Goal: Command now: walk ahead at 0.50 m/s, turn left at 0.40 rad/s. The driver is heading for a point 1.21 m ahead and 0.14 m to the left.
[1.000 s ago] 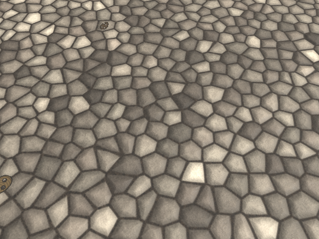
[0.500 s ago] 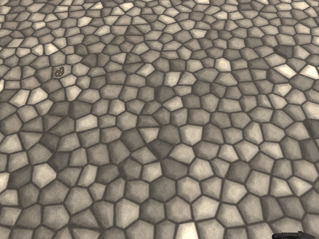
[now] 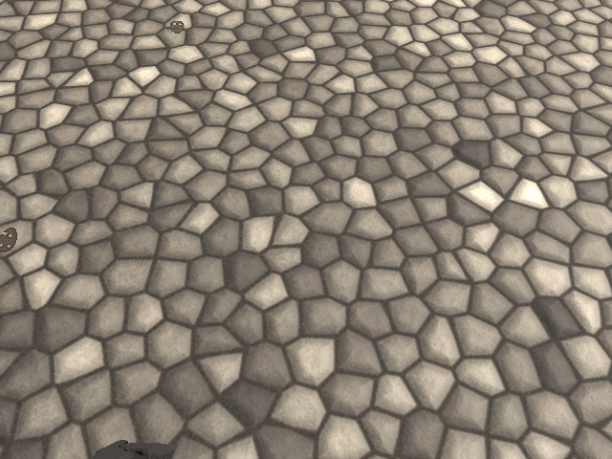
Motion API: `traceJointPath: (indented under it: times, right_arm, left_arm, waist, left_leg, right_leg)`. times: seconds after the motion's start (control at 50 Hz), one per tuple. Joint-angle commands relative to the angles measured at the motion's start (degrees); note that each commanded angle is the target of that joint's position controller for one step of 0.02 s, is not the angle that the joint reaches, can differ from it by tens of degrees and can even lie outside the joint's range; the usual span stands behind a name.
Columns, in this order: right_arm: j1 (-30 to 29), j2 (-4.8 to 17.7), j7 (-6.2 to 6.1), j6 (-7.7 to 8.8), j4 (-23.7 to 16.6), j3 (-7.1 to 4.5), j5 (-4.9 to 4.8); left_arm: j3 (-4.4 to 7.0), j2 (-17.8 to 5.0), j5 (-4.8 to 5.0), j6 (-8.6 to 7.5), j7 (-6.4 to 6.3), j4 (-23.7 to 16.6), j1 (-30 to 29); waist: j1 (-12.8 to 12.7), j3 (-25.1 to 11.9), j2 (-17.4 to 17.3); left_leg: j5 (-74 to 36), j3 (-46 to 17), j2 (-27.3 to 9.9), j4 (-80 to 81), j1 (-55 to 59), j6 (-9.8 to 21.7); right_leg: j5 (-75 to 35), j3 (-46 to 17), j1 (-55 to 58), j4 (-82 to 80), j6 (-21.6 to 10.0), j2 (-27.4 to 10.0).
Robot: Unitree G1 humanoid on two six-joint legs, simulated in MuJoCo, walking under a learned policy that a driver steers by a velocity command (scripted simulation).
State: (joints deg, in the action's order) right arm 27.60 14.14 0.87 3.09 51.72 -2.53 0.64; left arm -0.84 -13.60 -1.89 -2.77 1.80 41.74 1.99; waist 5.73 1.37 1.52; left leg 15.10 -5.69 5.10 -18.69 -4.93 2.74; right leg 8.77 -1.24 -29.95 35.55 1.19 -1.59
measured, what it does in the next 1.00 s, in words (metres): walks ahead: right foot, then left foot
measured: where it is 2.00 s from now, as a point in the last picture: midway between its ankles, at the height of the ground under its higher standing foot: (232, 255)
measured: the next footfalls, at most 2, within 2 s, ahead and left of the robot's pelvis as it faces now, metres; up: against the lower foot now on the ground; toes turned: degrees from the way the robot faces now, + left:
right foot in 0.06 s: +0.18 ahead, -0.11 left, +0.00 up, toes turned +3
left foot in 0.58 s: +0.40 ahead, +0.15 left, +0.00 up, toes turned +25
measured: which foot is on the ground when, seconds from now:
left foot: down 0.00-0.08, up 0.10-0.56, down 0.58-1.00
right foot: up 0.00-0.04, down 0.06-0.60, up 0.62-1.00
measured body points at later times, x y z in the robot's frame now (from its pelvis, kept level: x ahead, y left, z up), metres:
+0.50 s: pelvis +0.23 +0.00 -0.01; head +0.27 +0.01 +0.44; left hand +0.14 +0.25 -0.14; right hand +0.50 -0.15 -0.10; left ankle +0.34 +0.15 -0.71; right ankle +0.14 -0.12 -0.74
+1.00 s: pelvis +0.47 +0.12 +0.00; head +0.49 +0.13 +0.45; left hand +0.52 +0.38 -0.14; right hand +0.53 -0.13 -0.14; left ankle +0.36 +0.14 -0.74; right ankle +0.66 +0.03 -0.69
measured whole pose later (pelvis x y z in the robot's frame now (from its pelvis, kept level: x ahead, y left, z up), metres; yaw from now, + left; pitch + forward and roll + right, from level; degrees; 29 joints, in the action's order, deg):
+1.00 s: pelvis +0.47 +0.12 +0.00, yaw +13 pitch +0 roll +1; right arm 22.5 12.5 -0.7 5.0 53.2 -2.1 1.0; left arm 2.7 -13.5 -1.6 -0.2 2.7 49.1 11.1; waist 1.5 2.4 2.0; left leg 15.9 11.6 4.8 -10.5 4.6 4.7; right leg 0.6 1.4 -37.4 45.5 -2.4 -4.1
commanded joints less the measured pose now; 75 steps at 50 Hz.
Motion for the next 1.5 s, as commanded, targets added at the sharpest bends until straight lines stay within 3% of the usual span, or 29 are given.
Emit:
traceJointPath:
  times: [0.02, 0.06, 0.08, 0.1, 0.12, 0.14, 0.18, 0.24, 0.36, 0.48, 0.54, 0.58, 0.6, 0.62, 0.64, 0.68, 0.7, 0.74, 0.82, 1.04, 1.1, 1.14, 1.16, 1.18, 1.2, 1.24, 1.26, 1.32, 1.5]
  right_arm:
    - [-2.32, 10.94, -0.47, 0.45, -3.91, -2.89, 0.1]
    - [-3.37, 9.59, -0.41, 0.67, -4.51, -2.73, -0.42]
    - [-4.55, 5.52, -0.29, 1.19, -6.82, -1.71, -0.99]
    - [-0.48, 3.72, -0.5, 0.7, -8.68, -1.39, -1.75]
    - [-0.55, 7.6, -0.85, -0.5, -6.77, -2.14, -0.04]
    - [-3.06, 7.3, -0.24, -0.84, -6.34, -2.33, 0.48]
    - [-5.49, 5.68, 0.63, -1.58, -6.47, -2.32, 1.06]
    - [-7.94, 4.77, 1.66, -2.74, -7.84, -2.23, 1.52]
    - [-19.38, 3.2, 3.16, -3.19, -12.09, -1.34, 1.45]
    - [-28.9, 3.04, 4.1, -2.88, -16.04, -0.3, 1.74]
    - [-25.25, 4.55, 3.24, -2.83, -15.65, -0.99, 2.17]
    - [-10.15, 6.46, 1.97, -1.73, -10.66, -2.36, 3.13]
    - [-3.64, 11.33, 0.84, -1.41, -9.31, -3.59, 3.93]
    - [-2.81, 15.72, 0.29, -1.79, -9.62, -4.45, 1.69]
    - [-4.46, 14.05, -0.44, -2.21, -9.57, -4.27, 0.72]
    - [-9.66, 7.99, -0.77, -0.95, -7.94, -2.32, 1.02]
    - [-12.84, 5.97, -0.8, -0.41, -7.46, -1.6, 0.65]
    - [-12.5, 4.57, -0.61, 1.13, -6.88, -1.1, 0.52]
    - [-9.81, 5.47, -0.8, 2.46, -4.46, -1.36, 0.49]
    - [-1.66, 5.49, -2.68, 2.08, 1.23, -0.66, 0.6]
    - [-3.03, 8.1, -3.46, 1.36, 1.62, -1.09, 0.83]
    - [-4.52, 9.79, -3.39, 0.48, 0.95, -1.5, 0.97]
    - [-6.44, 9.76, -3.01, 0.55, -0.45, -1.47, 0.6]
    - [-4.57, 3.21, -1.75, 1.33, -4.82, -0.27, -0.4]
    - [-9.26, 7.16, -1.34, 2.03, -6.4, -0.84, 0.33]
    - [-12.67, 6.59, -1.02, 3.34, -7.6, -0.44, -0.17]
    - [-12.94, 6.32, -1.09, 2.77, -7.49, -0.56, 0.52]
    - [-9.85, 4.8, -0.68, -0.52, -7.23, -0.16, 2.37]
    - [-28.05, 4.69, 0.13, -1.27, -13.88, 0.34, 1.57]
  left_arm:
    - [1.79, -6.09, 0.46, -1.43, -0.87, -3.61, 0.78]
    - [3.16, -9.24, -0.37, -2.64, -2.08, -0.97, 10.49]
    - [4.32, -13.84, -1.65, -2.94, -2.99, -0.64, 19.6]
    - [5.6, -17.98, -1.22, -1.68, -3.23, -0.15, 19.67]
    - [4.97, -12.95, -0.57, -1.08, -3.06, -0.6, 16.94]
    - [3.88, -8.35, -0.09, -1.28, -2.73, -1.3, 13.75]
    - [3.23, -5.51, 0.0, -2.12, -2.51, -0.85, 11.97]
    - [3.63, -5.86, 0.59, -3.52, -2.32, 0.84, 14.18]
    - [4.21, -6.14, 0.79, -3.53, -2.21, 3.73, 17.86]
    - [5.06, -8.89, 0.73, -2.66, -2.68, 6.24, 21.53]
    - [5.54, -11.34, 0.55, -1.4, -3.24, 7.33, 22.4]
    - [4.97, -11.01, 0.78, -0.62, -3.21, 7.93, 23.6]
    - [3.37, -5.63, 1.65, -0.81, -2.49, 5.69, 25.74]
    - [3.37, -4.99, 2.07, -0.82, -1.85, 3.67, 26.53]
    - [4.64, -9.34, 1.48, -0.63, -2.12, 3.01, 18.69]
    - [3.92, -6.31, 2.3, -1.36, -1.69, 4.02, 17.65]
    - [4.06, -5.83, 1.43, -0.32, -1.35, 5.41, 19.53]
    - [4.11, -5.08, 0.49, 1.44, -0.95, 7.51, 23.78]
    - [4.62, -3.89, 0.74, 2.09, 0.02, 6.74, 17.29]
    - [3.07, -1.27, 0.1, 1.54, 1.51, 0.7, 0.1]
    - [3.78, -2.83, -0.04, 1.78, 1.0, 1.5, 4.97]
    - [5.3, -5.59, -0.34, 1.21, 0.42, 4.44, 15.76]
    - [6.89, -9.28, -1.1, 0.92, -0.33, 6.73, 24.45]
    - [8.91, -16.36, -0.71, 1.4, -1.11, 5.57, 23.22]
    - [8.87, -16.19, 1.15, 1.95, -1.08, 5.17, 23.5]
    - [7.41, -10.38, 1.62, 1.82, -1.77, 6.04, 18.0]
    - [6.83, -8.63, 1.57, 1.34, -1.92, 6.02, 15.71]
    - [6.34, -8.32, 2.04, -0.35, -1.75, 5.87, 14.68]
    - [6.95, -10.44, 1.82, -0.36, -1.75, 6.78, 23.83]
  waist:
    - [-4.92, -0.78, -6.85]
    - [-9.39, -5.28, -2.29]
    - [-13.25, -13.06, 5.87]
    - [-10.45, -13.67, 15.96]
    - [-8.69, -7.8, 7.33]
    - [-7.7, -2.81, 2.62]
    - [-6.19, 0.14, 3.66]
    - [-5.33, -0.52, 4.31]
    - [-6.56, 1.45, 3.43]
    - [-8.62, 3.61, 3.22]
    - [-6.22, 0.01, 4.45]
    - [0.36, -8.47, 1.69]
    - [1.45, -16.08, -7.02]
    - [0.12, -21.99, -14.64]
    - [1.74, -16.09, -4.06]
    - [-3.11, -3.53, -1.11]
    - [-5.9, -1.92, -1.76]
    - [-7.16, -1.79, -5.35]
    - [-6.55, 2.23, -4.45]
    - [-2.92, 5.17, -4.78]
    - [-6.21, 0.98, -7.29]
    - [-11.28, -5.45, -7.21]
    - [-16.04, -9.8, -3.07]
    - [-11.66, -14.77, 13.24]
    - [-13.45, -17.23, 3.7]
    - [-9.04, -2.94, -3.81]
    - [-6.57, -0.05, -5.4]
    - [-3.63, -0.68, -2.24]
    - [-10.18, 0.59, 1.99]
  left_leg:
    - [-17.68, -13.66, -13.71, 0.57, -6.57, 7.08]
    - [-16.23, -11.14, -8.7, -12.35, -11.74, 4.44]
    - [-4.38, -5.08, -4.7, -28.09, -17.65, 2.74]
    - [17.13, 1.66, 1.63, -39.18, -31.74, 1.76]
    - [14.64, 0.78, -3.41, -45.65, -34.88, 2.14]
    - [9.5, 0.28, -5.14, -46.44, -34.63, 2.05]
    - [4.78, 1.47, -7.68, -44.91, -32.33, 0.77]
    - [0.47, 2.51, -8.17, -45.75, -32.74, -0.51]
    - [-9.8, 5.08, -8.81, -36.15, -37.04, -1.83]
    - [-9.91, 11.44, -7.27, -19.75, -30.22, 1.82]
    - [-1.4, 14.58, -2.23, -16.64, -21.79, 5.47]
    - [-3.29, 11.3, -0.07, -9.59, -0.08, 8.75]
    - [5.24, -8.15, -15.22, -7.82, 19.0, 12.79]
    - [-0.77, -35.74, -30.16, 0.58, 26.16, 19.03]
    - [-7.9, -26.87, -27.61, 0.79, 21.46, 16.93]
    - [-22.45, -10.39, -22.2, 2.56, 4.69, 11.62]
    - [-20.23, -4.94, -18.54, 4.67, 0.8, 8.08]
    - [-23.44, -1.52, -18.56, 7.34, -3.53, 7.86]
    - [-22.22, 5.29, -16.67, 11.19, -1.87, 5.79]
    - [-40.88, 15.89, -18.52, 7.35, 11.25, 3.46]
    - [-64.71, 18.39, -19.49, -4.0, 13.81, 2.59]
    - [-62.41, 18.92, -19.64, -22.12, 9.63, 3.06]
    - [-46.69, 19.69, -17.59, -38.45, -0.94, 1.79]
    - [7.94, 18.59, -4.66, -62.77, -27.74, -2.12]
    - [13.48, 4.74, -2.34, -69.4, -37.14, -1.96]
    - [4.44, 2.92, -9.09, -59.14, -37.34, -1.49]
    - [3.77, 2.83, -10.63, -54.0, -33.97, -2.04]
    - [3.45, 4.08, -11.14, -47.71, -27.16, -4.5]
    - [-12.56, 5.35, -9.18, -25.14, -34.71, -6.29]
  right_leg:
    - [0.42, 1.07, 11.94, -5.15, -0.64, 2.45]
    - [1.74, -2.44, 27.74, -11.45, -3.03, -0.6]
    - [13.8, -16.1, 38.64, -14.78, -6.08, -14.83]
    - [23.88, -36.61, 42.48, -22.33, -11.15, -24.35]
    - [28.23, -36.3, 36.56, -22.3, -12.12, -23.2]
    - [23.17, -28.72, 31.49, -22.78, -11.25, -19.87]
    - [7.32, -15.9, 26.04, -24.6, -9.54, -15.34]
    - [-7.99, -7.38, 25.9, -25.09, -9.62, -13.57]
    - [-16.66, 3.96, 27.42, -26.23, -9.38, -11.93]
    - [-23.0, 10.32, 31.16, -23.79, -7.83, -13.46]
    - [-47.1, 13.69, 35.09, -11.5, -6.79, -13.91]
    - [-42.07, 14.89, 27.01, 8.91, -5.86, -12.71]
    - [-14.03, 14.86, 9.04, 26.71, -4.1, -9.37]
    - [22.86, 9.34, -5.65, 43.76, -2.11, 1.03]
    - [16.8, 1.33, -10.0, 45.75, -2.77, -1.38]
    - [10.9, -1.01, -5.33, 37.14, -3.94, -4.46]
    - [9.42, -1.31, -2.33, 33.22, -4.06, -5.14]
    - [7.94, -1.62, 2.44, 32.11, -3.57, -4.17]
    - [0.1, -1.94, -5.53, 27.25, -3.2, -3.82]
    - [-6.11, 7.97, -7.65, 2.21, -6.08, -0.37]
    - [2.44, 11.25, 1.37, 0.91, -9.83, 4.69]
    - [6.03, 9.79, 15.22, -3.36, -13.26, 7.51]
    - [7.65, 1.47, 28.71, -8.78, -16.56, 2.73]
    - [4.18, -30.77, 47.43, -12.07, -26.23, -15.95]
    - [2.08, -41.88, 48.99, -18.31, -29.65, -18.65]
    - [-4.82, -26.46, 33.55, -20.73, -23.41, -14.9]
    - [-9.91, -21.55, 27.72, -21.36, -20.5, -11.27]
    - [-20.28, -14.78, 20.45, -22.41, -19.36, -6.65]
    - [-17.84, -16.21, 26.88, -21.73, -14.5, -3.43]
